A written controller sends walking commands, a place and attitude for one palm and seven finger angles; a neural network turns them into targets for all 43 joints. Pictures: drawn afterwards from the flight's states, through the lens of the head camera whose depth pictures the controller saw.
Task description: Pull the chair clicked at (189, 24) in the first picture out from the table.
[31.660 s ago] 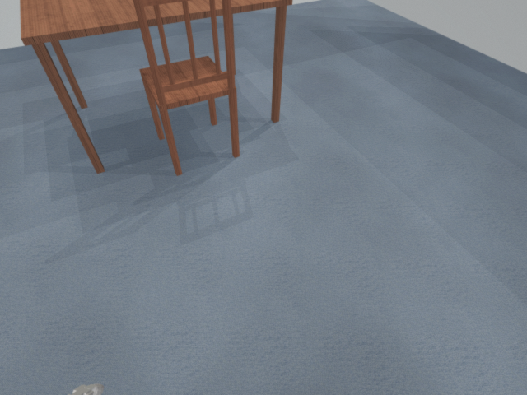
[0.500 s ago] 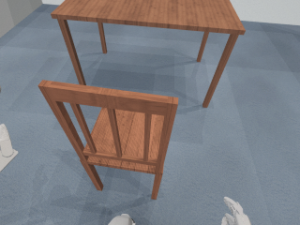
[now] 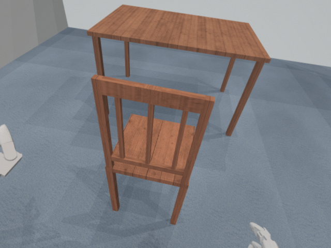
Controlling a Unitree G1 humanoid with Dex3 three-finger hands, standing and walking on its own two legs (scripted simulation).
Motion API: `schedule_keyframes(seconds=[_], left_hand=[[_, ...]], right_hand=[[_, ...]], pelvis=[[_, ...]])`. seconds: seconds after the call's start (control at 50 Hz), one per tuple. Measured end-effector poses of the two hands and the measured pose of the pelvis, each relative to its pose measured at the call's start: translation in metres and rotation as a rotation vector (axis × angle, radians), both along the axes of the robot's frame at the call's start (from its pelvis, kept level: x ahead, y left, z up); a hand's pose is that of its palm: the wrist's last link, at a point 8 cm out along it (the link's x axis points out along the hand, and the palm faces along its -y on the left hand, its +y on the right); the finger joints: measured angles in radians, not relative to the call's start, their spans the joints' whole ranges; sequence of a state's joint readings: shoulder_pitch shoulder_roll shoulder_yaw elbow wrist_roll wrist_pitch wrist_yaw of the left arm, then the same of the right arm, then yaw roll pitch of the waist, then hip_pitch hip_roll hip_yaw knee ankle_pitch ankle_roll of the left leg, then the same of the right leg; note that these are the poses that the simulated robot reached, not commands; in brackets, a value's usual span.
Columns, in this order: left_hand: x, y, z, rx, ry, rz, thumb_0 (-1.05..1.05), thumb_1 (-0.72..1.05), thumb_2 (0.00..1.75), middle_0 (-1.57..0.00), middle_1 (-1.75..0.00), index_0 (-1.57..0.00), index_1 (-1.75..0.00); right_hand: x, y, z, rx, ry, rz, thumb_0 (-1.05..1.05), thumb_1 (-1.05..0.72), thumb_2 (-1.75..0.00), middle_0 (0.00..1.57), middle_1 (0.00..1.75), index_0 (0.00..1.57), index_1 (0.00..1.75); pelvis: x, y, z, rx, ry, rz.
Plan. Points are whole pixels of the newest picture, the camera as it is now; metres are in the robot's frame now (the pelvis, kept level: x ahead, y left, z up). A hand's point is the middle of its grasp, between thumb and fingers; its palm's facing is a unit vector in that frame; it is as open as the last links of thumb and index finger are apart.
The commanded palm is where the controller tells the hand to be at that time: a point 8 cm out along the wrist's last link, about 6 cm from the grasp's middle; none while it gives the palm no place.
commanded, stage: stop stepping back and stand still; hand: left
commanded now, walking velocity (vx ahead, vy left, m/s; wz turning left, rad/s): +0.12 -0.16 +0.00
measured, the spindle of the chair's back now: (149, 136) +0.51 +0.11 -0.06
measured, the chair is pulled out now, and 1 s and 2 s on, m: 0.61 0.61 0.61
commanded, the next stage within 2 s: let the arm hang, fingers relaxed in 0.58 s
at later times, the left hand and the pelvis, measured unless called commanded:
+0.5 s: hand (6, 177) +0.16 +0.28 +0.19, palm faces +0.42 -0.81 -0.41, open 7.5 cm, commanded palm +0.09 +0.32 +0.21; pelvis -0.06 +0.02 +0.03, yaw -2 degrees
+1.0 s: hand out of the picture +0.02 +0.18 -0.13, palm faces +0.04 -0.99 -0.15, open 6.8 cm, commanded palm none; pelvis -0.06 +0.01 +0.03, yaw +0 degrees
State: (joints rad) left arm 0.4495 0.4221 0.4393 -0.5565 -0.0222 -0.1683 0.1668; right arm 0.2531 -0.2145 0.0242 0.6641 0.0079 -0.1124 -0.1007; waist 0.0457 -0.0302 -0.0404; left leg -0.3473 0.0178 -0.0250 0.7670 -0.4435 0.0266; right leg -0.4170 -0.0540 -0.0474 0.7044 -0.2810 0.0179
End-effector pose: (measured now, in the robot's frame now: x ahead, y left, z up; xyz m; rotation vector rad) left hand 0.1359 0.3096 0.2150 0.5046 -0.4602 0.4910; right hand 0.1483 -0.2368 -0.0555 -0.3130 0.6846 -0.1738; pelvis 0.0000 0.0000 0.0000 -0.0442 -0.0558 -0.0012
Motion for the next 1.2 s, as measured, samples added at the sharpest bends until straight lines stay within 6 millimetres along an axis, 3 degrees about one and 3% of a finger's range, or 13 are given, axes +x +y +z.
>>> schedule_keyframes(seconds=[0.08, 0.18, 0.26, 0.34, 0.46, 0.6, 0.68, 0.72, 0.8, 0.86, 0.92, 0.96, 1.2], left_hand=[[0.002, 0.016, -0.011, -0.060, 0.032, 0.037, 0.01, 0.88, 0.90, -0.21, -0.31, -0.21, -0.30], [-0.013, 0.001, -0.002, -0.013, 0.143, -0.052, 0.02, 0.89, 0.90, -0.21, -0.31, -0.21, -0.30], [-0.032, -0.007, 0.013, 0.104, 0.155, -0.098, 0.02, 0.88, 0.90, -0.21, -0.31, -0.21, -0.30], [-0.036, 0.006, 0.011, 0.073, 0.147, -0.071, 0.02, 0.88, 0.90, -0.21, -0.31, -0.21, -0.31], [-0.024, 0.018, -0.015, -0.050, 0.199, -0.033, 0.02, 0.88, 0.90, -0.21, -0.31, -0.21, -0.30], [-0.028, -0.002, 0.002, 0.062, 0.231, -0.110, 0.02, 0.88, 0.90, -0.21, -0.31, -0.21, -0.30], [-0.028, 0.002, 0.007, 0.064, 0.201, -0.103, 0.02, 0.88, 0.90, -0.21, -0.31, -0.21, -0.31], [-0.014, 0.009, -0.020, 0.027, 0.279, -0.087, 0.01, 0.88, 0.90, -0.21, -0.31, -0.21, -0.30], [0.006, 0.006, -0.150, -0.271, 0.745, -0.026, 0.00, 0.90, 0.90, -0.20, -0.30, -0.20, -0.30], [-0.028, -0.032, -0.244, -0.446, 1.141, -0.036, 0.01, 0.90, 0.90, -0.19, -0.30, -0.19, -0.30], [-0.087, -0.079, -0.305, -0.567, 1.461, -0.092, 0.01, 0.91, 0.90, -0.19, -0.30, -0.19, -0.30], [-0.112, -0.089, -0.319, -0.672, 1.502, -0.039, -0.03, 0.97, 0.90, -0.20, -0.30, -0.20, -0.30], [-0.197, -0.057, -0.317, -0.602, 1.772, 0.144, -0.02, 0.95, 0.90, -0.20, -0.30, -0.20, -0.30]], right_hand=[[-0.030, 0.014, 0.002, 0.042, -0.023, -0.037, 0.01, -0.90, -0.90, 0.20, 0.30, 0.20, 0.30], [-0.067, 0.030, 0.008, 0.114, 0.027, -0.048, 0.01, -0.90, -0.90, 0.20, 0.30, 0.20, 0.30], [-0.083, 0.027, -0.001, 0.102, 0.072, -0.038, 0.01, -0.90, -0.90, 0.20, 0.30, 0.20, 0.30], [-0.098, 0.016, -0.008, 0.077, 0.105, -0.078, 0.01, -0.90, -0.90, 0.20, 0.30, 0.20, 0.30], [-0.109, 0.007, -0.004, 0.044, 0.065, -0.160, 0.01, -0.90, -0.90, 0.20, 0.30, 0.20, 0.30], [-0.103, 0.014, 0.002, 0.079, 0.058, -0.119, 0.01, -0.90, -0.90, 0.20, 0.30, 0.20, 0.30], [-0.097, 0.013, -0.001, 0.079, 0.077, -0.117, 0.01, -0.90, -0.90, 0.20, 0.30, 0.20, 0.30], [-0.094, 0.011, -0.012, 0.087, 0.091, -0.091, 0.01, -0.90, -0.90, 0.20, 0.30, 0.20, 0.30], [-0.097, 0.013, -0.039, 0.116, 0.220, -0.059, 0.01, -0.90, -0.90, 0.20, 0.30, 0.20, 0.30], [-0.106, 0.020, -0.046, 0.147, 0.288, -0.056, 0.01, -0.91, -0.90, 0.20, 0.30, 0.20, 0.30], [-0.123, 0.026, -0.044, 0.161, 0.353, -0.076, 0.01, -0.91, -0.90, 0.20, 0.30, 0.20, 0.30], [-0.138, 0.028, -0.043, 0.158, 0.413, -0.082, 0.00, -0.91, -0.90, 0.20, 0.30, 0.20, 0.30], [-0.208, 0.008, -0.052, 0.146, 0.654, -0.153, 0.00, -0.92, -0.90, 0.20, 0.30, 0.20, 0.30]], pelvis=[[-0.025, 0.007, 0.006, 0.027, -0.031, -0.002], [-0.036, 0.008, 0.026, 0.002, 0.016, 0.016], [-0.049, 0.007, 0.024, 0.002, 0.040, -0.011], [-0.056, 0.014, 0.021, 0.003, 0.027, -0.027], [-0.061, 0.025, 0.020, 0.025, 0.009, -0.043], [-0.063, 0.018, 0.027, 0.025, 0.041, -0.031], [-0.056, 0.020, 0.026, 0.020, 0.044, -0.048], [-0.054, 0.025, 0.019, 0.014, 0.062, -0.042], [-0.057, 0.028, 0.013, 0.057, 0.068, -0.004], [-0.058, 0.025, 0.017, 0.053, 0.047, 0.000], [-0.058, 0.020, 0.021, 0.055, 0.034, -0.010], [-0.059, 0.016, 0.024, 0.050, 0.034, -0.007], [-0.059, 0.006, 0.032, 0.041, 0.036, -0.011]])
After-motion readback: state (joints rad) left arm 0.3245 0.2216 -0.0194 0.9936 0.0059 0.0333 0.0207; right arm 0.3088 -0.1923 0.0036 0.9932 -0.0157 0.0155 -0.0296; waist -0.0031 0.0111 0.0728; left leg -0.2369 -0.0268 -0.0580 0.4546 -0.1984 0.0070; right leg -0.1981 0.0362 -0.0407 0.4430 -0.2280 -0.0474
